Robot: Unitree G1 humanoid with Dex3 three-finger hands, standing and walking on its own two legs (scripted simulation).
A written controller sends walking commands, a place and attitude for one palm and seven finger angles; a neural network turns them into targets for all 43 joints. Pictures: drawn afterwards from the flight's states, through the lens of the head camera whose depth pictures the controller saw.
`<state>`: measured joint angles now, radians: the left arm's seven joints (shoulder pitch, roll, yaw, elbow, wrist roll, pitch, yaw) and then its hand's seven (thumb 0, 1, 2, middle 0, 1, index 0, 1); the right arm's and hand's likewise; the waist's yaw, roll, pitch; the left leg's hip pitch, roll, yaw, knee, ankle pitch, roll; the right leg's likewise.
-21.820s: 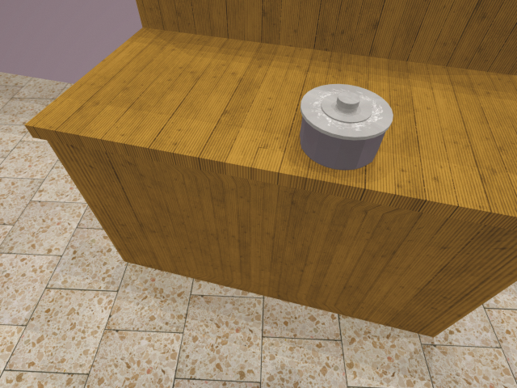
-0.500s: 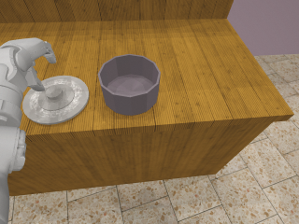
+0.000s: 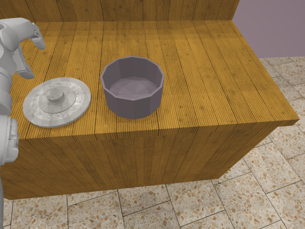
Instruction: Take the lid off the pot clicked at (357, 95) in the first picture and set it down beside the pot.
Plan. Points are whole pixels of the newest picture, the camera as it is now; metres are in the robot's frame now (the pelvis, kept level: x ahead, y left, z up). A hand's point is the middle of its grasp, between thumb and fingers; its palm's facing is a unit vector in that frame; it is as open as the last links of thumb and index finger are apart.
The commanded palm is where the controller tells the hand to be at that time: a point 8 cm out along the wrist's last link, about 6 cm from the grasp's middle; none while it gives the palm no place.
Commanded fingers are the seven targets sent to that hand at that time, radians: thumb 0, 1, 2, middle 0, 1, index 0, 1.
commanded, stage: raise the empty hand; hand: left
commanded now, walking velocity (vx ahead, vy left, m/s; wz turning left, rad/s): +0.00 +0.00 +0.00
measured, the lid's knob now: (55, 95) +0.50 +0.27 +0.03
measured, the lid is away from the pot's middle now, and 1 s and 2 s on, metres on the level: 0.24 0.24 0.24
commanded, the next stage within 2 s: draw the hand back to the body in 0.12 s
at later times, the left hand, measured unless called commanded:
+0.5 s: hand (19, 64) +0.46 +0.29 +0.18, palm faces -0.31 -0.08 -0.95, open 11.0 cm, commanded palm +0.44 +0.27 +0.25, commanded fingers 0.00 -0.07 0.77 -0.40 -0.76 -0.40 -0.76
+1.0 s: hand (34, 61) +0.41 +0.22 +0.23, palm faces +0.30 -0.92 -0.27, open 10.9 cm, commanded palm +0.35 +0.26 +0.24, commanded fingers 0.00 0.17 0.80 -0.35 -0.64 -0.35 -0.64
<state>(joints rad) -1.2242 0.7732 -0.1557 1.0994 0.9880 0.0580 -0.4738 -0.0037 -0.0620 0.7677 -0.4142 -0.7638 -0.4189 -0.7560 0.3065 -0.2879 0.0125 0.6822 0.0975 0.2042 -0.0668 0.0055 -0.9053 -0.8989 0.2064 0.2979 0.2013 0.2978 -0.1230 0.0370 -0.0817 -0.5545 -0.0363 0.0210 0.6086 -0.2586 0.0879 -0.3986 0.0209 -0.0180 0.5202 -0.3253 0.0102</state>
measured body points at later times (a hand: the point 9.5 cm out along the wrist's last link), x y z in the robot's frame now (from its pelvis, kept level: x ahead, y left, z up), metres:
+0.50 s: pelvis +0.00 +0.00 +0.00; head +0.05 +0.01 +0.45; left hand +0.48 +0.29 +0.23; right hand +0.07 -0.27 -0.12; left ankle +0.02 +0.06 -0.73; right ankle -0.05 -0.14 -0.73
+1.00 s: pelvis +0.00 -0.02 +0.02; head +0.01 -0.01 +0.46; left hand +0.39 +0.26 +0.25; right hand +0.15 -0.25 -0.08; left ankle +0.02 +0.06 -0.73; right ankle -0.05 -0.13 -0.73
